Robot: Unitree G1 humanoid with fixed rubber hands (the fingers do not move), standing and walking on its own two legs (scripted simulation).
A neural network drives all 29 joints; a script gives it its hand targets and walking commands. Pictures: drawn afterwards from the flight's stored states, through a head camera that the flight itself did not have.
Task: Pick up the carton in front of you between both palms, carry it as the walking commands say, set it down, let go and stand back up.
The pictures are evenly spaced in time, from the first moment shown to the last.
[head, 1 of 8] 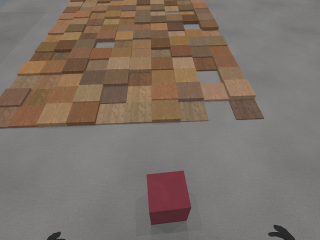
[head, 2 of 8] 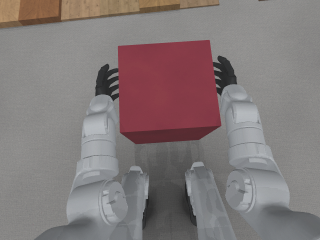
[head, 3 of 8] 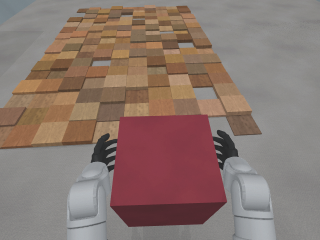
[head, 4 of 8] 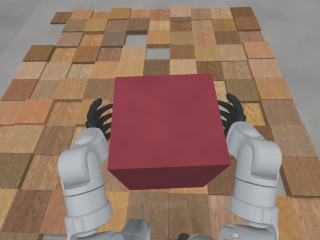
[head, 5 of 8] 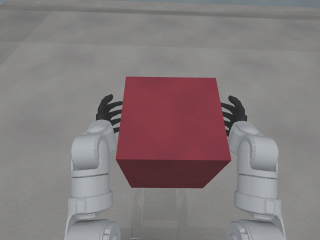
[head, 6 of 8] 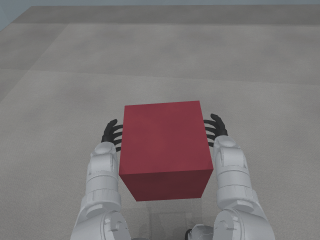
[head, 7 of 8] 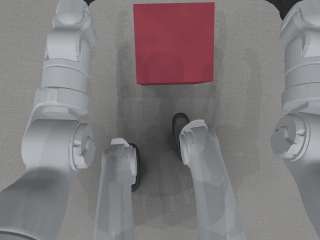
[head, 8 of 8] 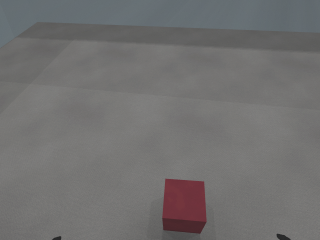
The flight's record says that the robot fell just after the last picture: no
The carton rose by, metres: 0.78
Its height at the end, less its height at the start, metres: +0.00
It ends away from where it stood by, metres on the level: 5.78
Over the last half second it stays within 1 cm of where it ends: yes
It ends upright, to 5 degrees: yes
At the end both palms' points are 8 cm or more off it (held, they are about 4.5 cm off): yes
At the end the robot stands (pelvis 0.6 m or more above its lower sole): yes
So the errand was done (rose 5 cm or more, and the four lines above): yes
